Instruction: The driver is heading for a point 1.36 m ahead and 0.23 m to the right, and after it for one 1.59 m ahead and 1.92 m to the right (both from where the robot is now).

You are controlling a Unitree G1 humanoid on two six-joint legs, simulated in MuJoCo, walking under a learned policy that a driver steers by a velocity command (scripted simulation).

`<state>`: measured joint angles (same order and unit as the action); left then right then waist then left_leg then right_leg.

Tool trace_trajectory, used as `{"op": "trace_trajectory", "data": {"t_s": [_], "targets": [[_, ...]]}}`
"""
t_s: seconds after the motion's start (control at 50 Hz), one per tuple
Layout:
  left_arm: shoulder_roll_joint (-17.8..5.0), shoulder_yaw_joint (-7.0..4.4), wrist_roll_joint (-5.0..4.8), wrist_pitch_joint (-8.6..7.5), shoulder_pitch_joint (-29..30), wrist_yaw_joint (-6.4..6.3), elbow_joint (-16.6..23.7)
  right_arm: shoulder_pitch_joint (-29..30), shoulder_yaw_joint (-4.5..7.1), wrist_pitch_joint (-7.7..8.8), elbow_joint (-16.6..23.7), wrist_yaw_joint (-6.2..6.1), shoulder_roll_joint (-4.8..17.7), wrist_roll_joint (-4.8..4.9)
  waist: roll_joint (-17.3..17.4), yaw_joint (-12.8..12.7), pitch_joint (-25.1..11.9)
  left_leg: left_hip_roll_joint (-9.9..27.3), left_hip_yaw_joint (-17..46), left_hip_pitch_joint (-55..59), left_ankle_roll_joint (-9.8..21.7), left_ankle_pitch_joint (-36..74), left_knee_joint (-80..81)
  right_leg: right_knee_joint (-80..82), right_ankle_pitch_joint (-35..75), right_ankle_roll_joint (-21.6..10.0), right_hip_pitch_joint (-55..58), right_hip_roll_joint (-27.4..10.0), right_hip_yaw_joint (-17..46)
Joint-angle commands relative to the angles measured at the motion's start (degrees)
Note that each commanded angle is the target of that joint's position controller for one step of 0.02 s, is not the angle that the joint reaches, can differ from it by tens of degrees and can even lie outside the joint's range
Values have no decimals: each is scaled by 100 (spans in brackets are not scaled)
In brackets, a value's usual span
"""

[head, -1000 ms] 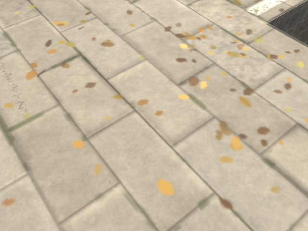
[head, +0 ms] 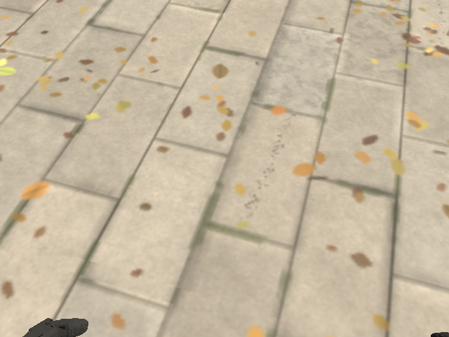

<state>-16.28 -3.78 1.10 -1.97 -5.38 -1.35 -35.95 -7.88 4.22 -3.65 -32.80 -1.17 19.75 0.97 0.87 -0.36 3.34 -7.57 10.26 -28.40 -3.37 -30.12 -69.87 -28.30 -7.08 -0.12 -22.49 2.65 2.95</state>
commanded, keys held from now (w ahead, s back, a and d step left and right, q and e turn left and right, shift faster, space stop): shift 0.36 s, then w+shift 0.02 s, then w+e+shift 0.58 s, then w+q+shift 0.04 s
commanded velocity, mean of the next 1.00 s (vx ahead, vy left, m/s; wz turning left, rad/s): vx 0.43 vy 0.00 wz -0.25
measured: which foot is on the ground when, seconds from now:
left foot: up 0.00-0.22, down 0.24-0.84, up 0.86-1.00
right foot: down 0.00-0.26, up 0.28-0.80, down 0.82-1.00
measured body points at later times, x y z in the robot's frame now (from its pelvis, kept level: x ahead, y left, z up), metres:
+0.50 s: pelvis +0.03 +0.02 +0.01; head +0.03 +0.04 +0.46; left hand +0.14 +0.31 -0.10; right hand +0.17 -0.23 -0.08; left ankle -0.01 +0.13 -0.73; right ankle +0.03 -0.12 -0.68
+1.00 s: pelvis +0.27 -0.16 +0.00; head +0.30 -0.19 +0.45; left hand +0.42 +0.08 -0.10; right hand +0.35 -0.46 -0.10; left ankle +0.32 +0.04 -0.62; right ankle +0.24 -0.20 -0.73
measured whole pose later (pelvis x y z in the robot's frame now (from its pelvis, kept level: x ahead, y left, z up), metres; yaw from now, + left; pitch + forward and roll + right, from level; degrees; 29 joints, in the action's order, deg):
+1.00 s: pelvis +0.27 -0.16 +0.00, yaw -21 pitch +2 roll +1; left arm -16.3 -1.6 -0.3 -3.3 -23.2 2.8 -38.9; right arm -9.4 1.9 8.0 -38.2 0.4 16.8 0.1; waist 1.6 -1.4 2.0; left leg 5.7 4.9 -34.3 1.0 -13.6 -71.9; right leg -34.3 -19.1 -6.4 -16.8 5.1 0.1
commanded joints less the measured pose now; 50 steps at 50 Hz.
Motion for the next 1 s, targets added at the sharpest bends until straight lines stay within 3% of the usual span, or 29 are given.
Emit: {"op": "trace_trajectory", "data": {"t_s": [0.02, 0.06, 0.16, 0.22, 0.24, 0.26, 0.28, 0.3, 0.32, 0.36, 0.38, 0.4, 0.42, 0.44, 0.46, 0.52, 0.58, 0.74, 0.78, 0.8, 0.82, 0.84, 0.86, 0.88, 0.9, 0.92, 0.94, 0.96, 1.0], "targets": [[-780, -148, 34, 85, 77, -36, 388, -338, 111, 32, 232, 7, 391, 21, -568, 124, -733, 412, -496, -337, -125, 368, -117, 943, 1306, -1086, 924, -1305, 1239], [-818, -166, 28, 140, 1, -10, 325, -296, 29, 87, 207, 1, 206, 7, -872, 52, -950, 476, -705, -70, -127, 291, 668, 980, 1335, -1167, 1102, -1251, 962], [-926, -188, -103, 208, -167, 48, 155, -205, -23, 130, 74, 62, 220, -42, -1268, -122, -1112, 670, -872, 778, 74, 648, 2545, 1019, 393, -1303, 1192, -1556, 1047], [-839, -119, -209, 241, -340, 49, -1, -582, -14, 151, -170, 141, 148, -82, -1191, 89, -1005, 515, -1119, 1819, 431, 1635, 4364, 757, -80, -978, 704, -1424, 853], [-697, -68, -208, 210, -621, 65, -118, -600, -11, 160, -140, 142, 254, -144, -952, 72, -1016, 782, -726, 2376, 650, 1962, 4677, 542, -388, -590, 249, -1274, 670], [-288, 57, -27, 156, -685, 122, -46, -727, 39, 151, -94, 98, 615, -233, 329, -48, -1176, 1973, 692, 2923, 1043, 2513, 4993, -696, -1391, -64, -442, -718, -37], [-316, 46, -24, 98, -285, 102, 212, -412, 24, 185, -143, 143, 644, -376, 1385, -23, -809, 2677, 1432, 1644, 1759, 2317, 5297, -828, -2310, 139, -552, -429, -210], [-621, -32, -47, 100, -55, 62, 177, -83, -46, 282, -15, 142, 378, -410, 993, 72, -502, 2388, 1188, 1382, 1756, 1984, 5423, -1342, -2129, 237, -314, -585, -10], [-618, -57, -60, 118, -169, 66, 73, 66, -110, 362, -86, 131, 172, -388, 881, -24, -476, 2148, 873, 1360, 1577, 2006, 5351, -1455, -1858, 279, -260, -565, -3], [-569, -71, 1, 184, -427, 34, -119, 180, -121, 452, -166, 122, 170, -254, 827, -53, -448, 1901, 528, 1488, 1415, 2842, 5120, -1610, -1583, 410, -159, -607, -2], [-522, -45, -16, 179, -522, 65, -162, -191, -86, 444, -290, 105, 267, -188, 814, 59, -650, 1838, 539, 1734, 1461, 2114, 5258, -1816, -1520, 430, -211, -493, -223], [-621, -63, -153, 159, -482, 118, -150, -646, 35, 424, -415, 101, 569, -102, 909, 306, -588, 1978, 832, 2144, 1571, 565, 5559, -2195, -1575, 372, -750, -408, -401], [-695, -83, -293, 134, -268, 148, -57, -866, 71, 440, -482, 87, 646, -64, 970, 451, -306, 2197, 1243, 2368, 1626, -598, 5840, -2334, -1585, 252, -1396, -526, -278], [-683, -74, -385, 98, -41, 160, 31, -950, 76, 497, -520, 62, 620, -64, 945, 531, 0, 2380, 1480, 2559, 1643, -1099, 6062, -2332, -1527, 125, -1943, -631, -133], [-619, -53, -410, 36, 95, 168, 80, -1034, 81, 580, -563, 32, 561, -75, 818, 587, 151, 2498, 1522, 2793, 1626, -1065, 6158, -2250, -1410, 16, -2285, -679, 25], [-499, -40, -331, -135, 88, 215, 101, -1151, 132, 810, -647, -14, 506, -58, 562, 599, -75, 2602, 1011, 3389, 1474, -298, 6242, -2112, -1001, -119, -2525, -775, 144], [-426, -9, -325, -134, 53, 293, 166, -983, 194, 921, -631, 30, 559, -53, 567, 533, -141, 2557, 301, 3203, 1346, 195, 6343, -1983, -721, -70, -2294, -893, -68], [-450, 124, -356, -13, 355, 470, 604, -974, 345, 874, -822, 166, 915, -40, 444, 429, 287, 2709, -1209, 3062, 1082, 820, 6345, -1863, -793, -305, -2134, -1127, -532], [-592, 78, -382, 12, -48, 481, 541, -727, 353, 809, -789, 167, 1004, -79, 449, 91, 167, 2520, -1790, 2722, 943, 2082, 5834, -1755, -1002, -530, -1170, -806, -968], [-768, -38, -377, 21, -773, 458, 317, -507, 345, 776, -738, 140, 1046, -81, 448, -377, -200, 2294, -2195, 2335, 819, 3778, 4867, -1641, -881, -639, 8, -349, -1399], [-1197, -296, -393, 33, -2040, 414, -100, -478, 282, 760, -670, 113, 930, -119, 129, -989, -925, 1929, -2554, 1691, 657, 5499, 2988, -1617, -934, -839, 1833, 209, -1616], [-1796, -515, -420, 60, -3322, 340, -461, -337, 117, 847, -438, 72, 465, -274, -1148, -1449, -1022, 1627, -2316, -292, 298, 3142, 378, -1177, -1280, -1140, 3493, -244, -233], [-2324, -497, -370, -12, -2700, 359, -167, -652, -119, 1083, 30, 110, -240, -191, -2793, -526, -1680, 498, -1180, -2228, 151, -177, -1545, 932, -4378, -2129, 4236, -1508, 3983], [-1723, -301, -359, -147, -2474, 430, 189, 12, -23, 1299, 160, 134, 538, 33, -1492, -856, -1577, 739, -294, -2813, 401, 313, -1869, 1921, -4882, -1935, 4082, -1952, 5011], [-1496, -242, -252, -238, -2488, 443, 127, 304, 17, 1405, 204, 163, 700, 206, -783, -773, -1029, 904, -402, -3186, 562, 738, -1812, 1810, -4259, -1860, 3757, -2092, 4702], [-1422, -210, -188, -281, -2234, 453, 143, 176, -49, 1456, 90, 121, 527, 82, -144, -468, -756, 1169, -368, -2805, 620, 1117, -1257, 1573, -3303, -1782, 2933, -1923, 4045], [-1253, -161, -133, -280, -1767, 442, 224, -22, -50, 1423, -30, 83, 445, -93, -20, -133, -593, 1393, -298, -2171, 602, 1532, -652, 1384, -2566, -1642, 2113, -1613, 3284], [-1136, -113, -72, -276, -1474, 415, 342, -238, -37, 1334, -95, 112, 424, -115, -371, 121, -441, 1479, -253, -1728, 538, 1764, -367, 1430, -2289, -1642, 1504, -1320, 2845], [-733, 13, -110, -302, -1275, 310, 259, -452, -31, 1124, -341, 168, 386, -125, -441, 240, -227, 1568, -566, -1415, 367, 2242, 229, 1611, -1265, -1510, 1044, -1027, 1822]]}}
Velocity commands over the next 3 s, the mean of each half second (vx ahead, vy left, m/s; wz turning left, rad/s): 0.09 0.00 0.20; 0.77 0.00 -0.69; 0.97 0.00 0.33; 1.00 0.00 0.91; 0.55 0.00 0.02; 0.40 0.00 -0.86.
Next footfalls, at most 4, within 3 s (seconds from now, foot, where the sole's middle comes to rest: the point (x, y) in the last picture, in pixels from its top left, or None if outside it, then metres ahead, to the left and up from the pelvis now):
0.24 left None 0.03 0.13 -0.77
0.82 right None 0.28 -0.22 -0.77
1.32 left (329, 238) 0.77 -0.31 -0.77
1.72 right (387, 154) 1.13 -0.58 -0.77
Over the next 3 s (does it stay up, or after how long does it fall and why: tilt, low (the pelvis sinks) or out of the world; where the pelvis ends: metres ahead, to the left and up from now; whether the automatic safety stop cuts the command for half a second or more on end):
stays up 1.65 -0.26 0.02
